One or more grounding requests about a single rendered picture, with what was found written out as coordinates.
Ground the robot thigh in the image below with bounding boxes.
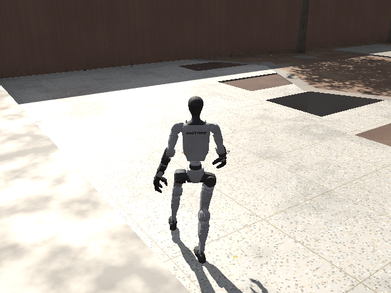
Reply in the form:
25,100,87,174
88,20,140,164
174,168,187,197
198,172,216,222

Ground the right robot upper arm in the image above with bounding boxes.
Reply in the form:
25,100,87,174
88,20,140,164
208,123,225,154

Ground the right robot hand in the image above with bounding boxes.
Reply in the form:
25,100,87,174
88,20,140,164
212,158,226,168

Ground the right robot thigh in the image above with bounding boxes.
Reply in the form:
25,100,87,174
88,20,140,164
198,172,216,222

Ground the robot right forearm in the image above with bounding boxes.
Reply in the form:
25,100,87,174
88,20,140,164
218,146,227,162

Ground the left robot hand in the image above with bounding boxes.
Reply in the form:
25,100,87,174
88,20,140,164
153,175,167,193

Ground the robot left forearm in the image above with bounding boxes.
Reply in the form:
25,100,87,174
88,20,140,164
156,148,171,178

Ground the left robot thigh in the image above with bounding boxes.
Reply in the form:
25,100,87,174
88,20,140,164
174,168,187,197

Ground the left robot upper arm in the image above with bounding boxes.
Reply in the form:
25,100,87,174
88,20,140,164
166,123,183,157

